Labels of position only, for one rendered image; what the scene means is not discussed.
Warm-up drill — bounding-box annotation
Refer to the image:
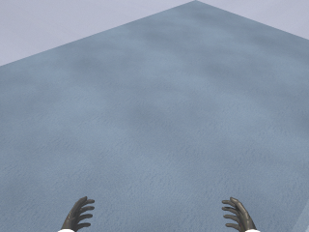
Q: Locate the left robot hand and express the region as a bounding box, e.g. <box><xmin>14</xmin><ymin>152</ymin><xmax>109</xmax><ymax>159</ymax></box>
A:
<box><xmin>61</xmin><ymin>196</ymin><xmax>95</xmax><ymax>232</ymax></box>

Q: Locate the right robot hand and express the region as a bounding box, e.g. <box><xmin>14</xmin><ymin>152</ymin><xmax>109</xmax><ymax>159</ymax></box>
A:
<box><xmin>221</xmin><ymin>196</ymin><xmax>257</xmax><ymax>232</ymax></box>

